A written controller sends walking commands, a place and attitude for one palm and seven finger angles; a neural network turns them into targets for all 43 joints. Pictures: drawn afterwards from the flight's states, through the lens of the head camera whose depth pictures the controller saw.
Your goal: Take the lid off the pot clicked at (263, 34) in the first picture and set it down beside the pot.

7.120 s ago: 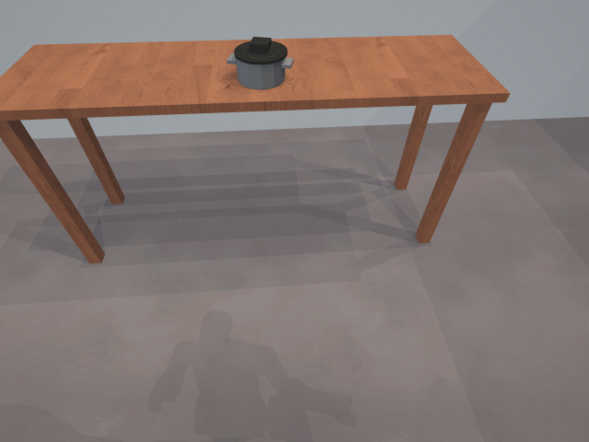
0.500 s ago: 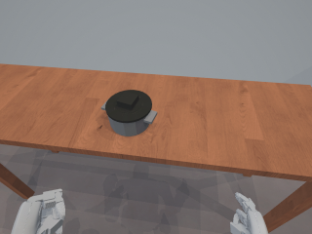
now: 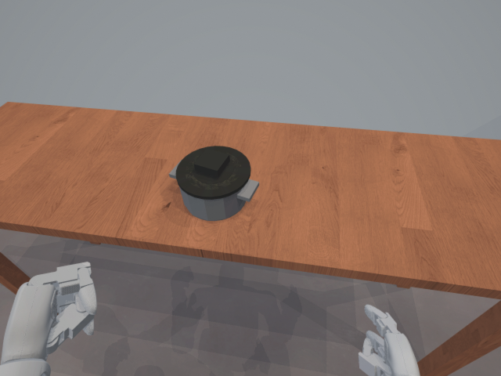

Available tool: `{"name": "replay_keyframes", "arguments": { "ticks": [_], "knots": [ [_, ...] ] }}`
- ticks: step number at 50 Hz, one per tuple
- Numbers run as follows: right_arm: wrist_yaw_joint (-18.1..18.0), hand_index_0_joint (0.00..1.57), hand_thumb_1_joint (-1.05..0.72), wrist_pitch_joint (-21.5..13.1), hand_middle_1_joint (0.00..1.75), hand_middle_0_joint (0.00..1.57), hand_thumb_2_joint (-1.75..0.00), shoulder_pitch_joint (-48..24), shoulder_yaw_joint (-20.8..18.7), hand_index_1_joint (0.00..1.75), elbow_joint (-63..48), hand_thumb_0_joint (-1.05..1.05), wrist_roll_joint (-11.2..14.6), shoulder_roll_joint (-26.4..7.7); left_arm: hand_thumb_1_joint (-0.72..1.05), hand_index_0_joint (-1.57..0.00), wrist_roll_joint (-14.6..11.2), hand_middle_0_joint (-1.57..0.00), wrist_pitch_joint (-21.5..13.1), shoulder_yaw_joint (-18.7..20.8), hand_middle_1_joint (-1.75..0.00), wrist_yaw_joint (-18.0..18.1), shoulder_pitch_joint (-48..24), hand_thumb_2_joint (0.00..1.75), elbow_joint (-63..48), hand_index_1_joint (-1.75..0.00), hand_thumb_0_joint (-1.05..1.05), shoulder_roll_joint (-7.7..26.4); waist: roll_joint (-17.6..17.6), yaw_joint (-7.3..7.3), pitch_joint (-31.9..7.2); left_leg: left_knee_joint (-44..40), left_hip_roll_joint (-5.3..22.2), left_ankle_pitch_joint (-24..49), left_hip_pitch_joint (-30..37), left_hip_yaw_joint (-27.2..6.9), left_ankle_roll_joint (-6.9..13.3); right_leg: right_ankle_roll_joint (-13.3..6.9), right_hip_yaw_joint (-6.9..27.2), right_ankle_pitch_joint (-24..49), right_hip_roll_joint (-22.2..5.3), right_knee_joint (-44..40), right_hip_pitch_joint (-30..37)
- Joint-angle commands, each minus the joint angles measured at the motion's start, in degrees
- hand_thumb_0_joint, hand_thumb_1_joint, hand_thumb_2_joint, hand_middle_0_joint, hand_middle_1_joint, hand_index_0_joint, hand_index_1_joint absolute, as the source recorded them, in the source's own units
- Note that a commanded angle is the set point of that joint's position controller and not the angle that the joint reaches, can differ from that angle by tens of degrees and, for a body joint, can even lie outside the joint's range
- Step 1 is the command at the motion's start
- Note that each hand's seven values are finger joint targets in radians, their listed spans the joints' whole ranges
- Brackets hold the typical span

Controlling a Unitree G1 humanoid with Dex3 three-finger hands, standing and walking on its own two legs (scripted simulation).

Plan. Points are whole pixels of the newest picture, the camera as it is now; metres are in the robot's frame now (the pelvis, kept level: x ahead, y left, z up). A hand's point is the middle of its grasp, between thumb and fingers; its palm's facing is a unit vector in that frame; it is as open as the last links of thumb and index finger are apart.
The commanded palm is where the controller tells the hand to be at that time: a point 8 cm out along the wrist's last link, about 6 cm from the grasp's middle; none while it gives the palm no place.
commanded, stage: reach forward and open the fingers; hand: left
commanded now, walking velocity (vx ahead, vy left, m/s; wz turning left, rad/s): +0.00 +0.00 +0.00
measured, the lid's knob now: (212, 162) +0.49 +0.15 +0.07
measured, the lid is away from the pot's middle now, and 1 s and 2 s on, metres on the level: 0.00 0.00 0.00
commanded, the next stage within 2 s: move the open hand above the knob in 1.14 s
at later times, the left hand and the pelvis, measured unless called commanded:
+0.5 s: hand (74, 298) +0.18 +0.26 +0.10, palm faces -0.25 -0.05 -0.97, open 3.8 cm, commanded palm +0.17 +0.26 +0.16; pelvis -0.02 +0.01 +0.00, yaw +1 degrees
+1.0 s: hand (84, 249) +0.23 +0.27 +0.12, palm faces -0.17 -0.03 -0.98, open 9.8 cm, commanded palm +0.22 +0.27 +0.19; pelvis -0.04 +0.02 +0.00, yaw +1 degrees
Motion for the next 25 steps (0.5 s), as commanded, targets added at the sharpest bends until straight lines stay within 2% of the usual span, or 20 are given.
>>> {"name": "replay_keyframes", "arguments": {
  "ticks": [1, 2, 3, 4, 5, 6, 8, 9, 10, 12, 14, 15, 17, 19, 20, 21, 22, 23, 24, 25],
  "knots": [
    [-0.5, 0.20, -0.90, -3.4, 0.30, 0.20, -0.90, -7.4, -2.5, 0.30, -9.7, 0.00, 0.3, -5.8, 0.90, -1.30, -0.4, -1.30, -4.2, 7.4, -1.50, 1.5, -3.3, 0.90, -15.0, -1.50, 0.00, 9.6, -0.1, -0.18, -5.0, -2.3, 1.6, 13.6, 6.2, -1.5, 0.7, 0.1, 0.8, 12.3, -1.1, -4.0, -4.6],
    [-0.5, 0.20, -0.90, -3.2, 0.30, 0.20, -0.90, -7.4, -2.6, 0.30, -9.3, 0.00, 0.3, -5.7, 0.90, -1.30, -0.4, -1.30, -4.0, 7.4, -1.50, 1.6, -2.1, 0.90, -13.1, -1.50, 0.00, 9.0, 0.6, -0.08, -4.5, -2.4, 1.7, 13.7, 6.3, -1.3, 0.7, 0.2, 0.9, 12.6, -1.2, -3.9, -4.9],
    [0.3, 0.20, -0.90, 0.2, 0.30, 0.20, -0.90, -8.5, -2.2, 0.30, -10.3, 0.00, -0.8, -10.1, 0.87, -1.28, 24.5, -1.28, 0.2, 5.0, -1.47, 3.0, -6.1, 0.90, -17.1, -1.47, 0.00, 22.5, 3.1, 0.09, -3.3, -0.3, 0.6, 16.1, -1.1, -0.3, 1.0, -0.2, 2.7, 14.0, 0.2, -0.3, -10.3],
    [0.9, 0.20, -0.90, 2.1, 0.30, 0.20, -0.90, -10.5, -2.4, 0.30, -12.4, 0.00, -0.1, -7.9, 0.84, -1.27, 24.8, -1.27, 3.3, 4.9, -1.44, 4.2, -6.1, 0.91, -18.9, -1.44, 0.00, 17.8, 5.2, 0.32, -2.7, -0.3, 0.9, 16.2, -2.5, 0.1, 0.5, -0.9, 1.0, 13.7, -0.2, 0.2, -9.6],
    [1.4, 0.20, -0.90, 3.5, 0.30, 0.20, -0.90, -9.7, -2.6, 0.30, -12.6, 0.00, -0.4, -8.1, 0.82, -1.26, 31.4, -1.26, 5.1, 3.3, -1.39, 4.6, -5.3, 0.92, -18.4, -1.39, 0.00, 18.4, 4.8, 0.97, -4.6, 0.0, 0.9, 16.2, -2.5, 0.1, 0.4, -1.4, 1.8, 12.2, 0.2, 1.3, -9.7],
    [1.9, 0.20, -0.90, 5.3, 0.30, 0.20, -0.90, -9.9, -3.1, 0.30, -12.2, 0.00, -0.4, -8.3, 0.78, -1.25, 35.6, -1.25, 7.3, 4.2, -1.36, 4.6, 0.4, 0.93, -15.0, -1.36, 0.00, 19.5, 3.8, 2.04, -7.0, 0.7, 1.0, 16.1, -2.6, 0.3, 0.5, -1.6, 2.5, 12.3, 0.4, 1.5, -8.9],
    [2.7, 0.20, -0.90, 8.9, 0.30, 0.20, -0.90, -11.9, -2.8, 0.30, -13.3, 0.00, -0.1, -9.4, 0.72, -1.22, 42.7, -1.22, 10.1, 4.5, -1.29, 3.3, -0.5, 0.97, -14.8, -1.29, 0.00, 23.8, 2.2, 2.05, -9.2, 0.9, 0.8, 14.5, -3.7, 0.1, 0.5, -1.5, 3.8, 11.8, 0.3, 1.8, -8.2],
    [2.9, 0.20, -0.90, 9.6, 0.30, 0.20, -0.90, -14.1, -2.4, 0.30, -14.2, 0.00, 0.9, -9.5, 0.68, -1.21, 44.2, -1.21, 11.0, 4.7, -1.25, 2.3, -2.7, 0.99, -15.6, -1.25, 0.00, 25.2, 2.9, 1.62, -9.0, 0.8, 0.9, 12.7, -3.9, -0.3, 0.4, -1.6, 4.5, 11.1, 0.5, 1.4, -7.9],
    [2.9, 0.20, -0.90, 10.0, 0.30, 0.20, -0.90, -13.6, -2.3, 0.30, -14.6, 0.00, 0.8, -9.6, 0.65, -1.20, 46.3, -1.20, 11.2, 3.4, -1.22, 1.1, -7.2, 1.01, -17.2, -1.22, 0.00, 26.6, 2.8, 1.13, -11.6, 0.7, 0.8, 12.1, -3.2, -0.5, 0.8, -1.1, 3.8, 10.1, -0.1, 1.4, -7.5],
    [2.6, 0.20, -0.90, 10.5, 0.30, 0.20, -0.90, -13.0, -2.6, 0.30, -13.5, 0.00, 1.4, -9.5, 0.58, -1.18, 47.5, -1.18, 11.3, 2.9, -1.15, -2.0, -6.7, 1.05, -11.8, -1.15, 0.00, 27.9, 0.1, 0.72, -10.8, 0.7, 0.8, 11.8, -2.2, -1.2, 1.4, -0.3, 3.7, 10.2, -0.4, 0.1, -8.0],
    [2.5, 0.20, -0.90, 10.4, 0.30, 0.20, -0.90, -14.5, -2.7, 0.30, -13.5, 0.00, 2.4, -9.6, 0.52, -1.16, 46.2, -1.16, 10.6, 3.3, -1.07, -6.1, -9.0, 1.08, -10.3, -1.07, 0.00, 29.5, -1.4, 0.08, -11.0, 0.9, 0.3, 11.7, -1.6, -1.5, 1.8, 0.2, 3.9, 12.5, -0.3, -0.5, -7.3],
    [2.2, 0.20, -0.90, 10.3, 0.30, 0.20, -0.90, -13.2, -2.7, 0.30, -13.8, 0.00, 2.3, -9.6, 0.49, -1.14, 45.3, -1.14, 9.8, 1.1, -1.04, -8.0, -12.2, 1.10, -11.6, -1.04, 0.00, 29.0, -0.8, -0.62, -11.5, 0.7, 0.1, 12.1, -1.4, -1.6, 2.1, 0.7, 3.1, 13.0, -1.0, -0.6, -7.1],
    [1.5, 0.20, -0.90, 10.0, 0.30, 0.20, -0.90, -12.4, -3.1, 0.30, -13.0, 0.00, 2.3, -9.9, 0.42, -1.12, 44.1, -1.12, 8.2, 1.8, -0.97, -11.1, -15.9, 1.13, -9.8, -0.97, 0.00, 31.3, -2.3, -1.23, -9.4, 0.2, -0.1, 11.7, -1.1, -2.0, 2.4, 1.3, 2.8, 13.1, -1.0, -1.8, -8.3],
    [1.3, 0.20, -0.90, 9.3, 0.30, 0.20, -0.90, -13.6, -2.7, 0.30, -12.8, 0.00, 2.3, -10.3, 0.36, -1.09, 44.5, -1.09, 6.7, 5.8, -0.90, -13.5, -19.1, 1.16, -9.3, -0.90, 0.00, 36.1, -1.1, -0.72, -10.3, 0.4, -0.4, 13.0, 0.4, -2.3, 2.5, 1.1, 3.2, 14.9, -0.7, -2.5, -7.9],
    [1.2, 0.20, -0.90, 9.1, 0.30, 0.20, -0.90, -12.1, -2.6, 0.30, -13.1, 0.00, 2.0, -9.7, 0.33, -1.08, 44.2, -1.08, 5.5, 3.6, -0.86, -14.6, -20.1, 1.16, -9.3, -0.86, 0.00, 34.2, -1.2, -0.98, -11.0, 0.4, -0.7, 14.0, 0.5, -2.2, 2.6, 1.4, 2.3, 15.3, -1.2, -2.0, -6.6],
    [1.3, 0.20, -0.90, 9.2, 0.30, 0.20, -0.90, -11.5, -2.6, 0.30, -12.6, 0.00, 1.9, -9.8, 0.30, -1.07, 44.0, -1.07, 4.5, 4.7, -0.83, -15.2, -20.6, 1.17, -7.8, -0.83, 0.00, 35.0, -1.0, -0.62, -10.5, -0.1, -0.8, 14.5, 0.8, -2.3, 2.4, 1.4, 1.8, 15.3, -1.1, -2.7, -7.3],
    [1.4, 0.20, -0.90, 9.4, 0.30, 0.20, -0.90, -11.0, -2.9, 0.30, -12.5, 0.00, 2.0, -9.7, 0.27, -1.05, 43.5, -1.05, 3.8, 4.2, -0.79, -15.5, -20.8, 1.18, -6.5, -0.79, 0.00, 34.0, -1.0, -0.99, -8.6, -0.4, -0.6, 14.2, 0.7, -2.3, 2.3, 1.3, 1.6, 14.7, -1.0, -3.1, -7.8],
    [1.6, 0.20, -0.90, 9.7, 0.30, 0.20, -0.90, -10.8, -2.7, 0.30, -12.1, 0.00, 1.7, -10.1, 0.24, -1.04, 43.9, -1.04, 3.2, 5.7, -0.76, -15.8, -21.8, 1.19, -5.5, -0.76, 0.00, 35.3, -0.7, -0.22, -9.5, -0.8, -1.0, 14.4, 1.0, -2.4, 2.2, 1.2, 1.3, 14.4, -0.9, -3.5, -7.9],
    [2.0, 0.20, -0.90, 9.4, 0.30, 0.20, -0.90, -12.4, -2.9, 0.30, -12.5, 0.00, 2.0, -9.9, 0.22, -1.03, 44.0, -1.03, 3.3, 6.7, -0.72, -15.7, -21.3, 1.19, -4.8, -0.72, 0.00, 35.5, 0.1, -0.16, -8.7, -0.7, -0.9, 14.0, 1.5, -2.4, 2.2, 0.7, 1.8, 14.3, -0.3, -3.9, -8.0],
    [2.3, 0.20, -0.90, 9.6, 0.30, 0.20, -0.90, -11.1, -2.8, 0.30, -12.5, 0.00, 2.0, -9.5, 0.19, -1.01, 43.6, -1.01, 2.7, 3.4, -0.68, -15.9, -24.5, 1.20, -5.0, -0.68, 0.00, 32.8, 0.4, -0.97, -9.2, -1.2, -1.0, 13.6, 1.3, -2.2, 2.2, 0.9, 1.0, 13.1, -0.8, -3.5, -7.2]
  ]
}}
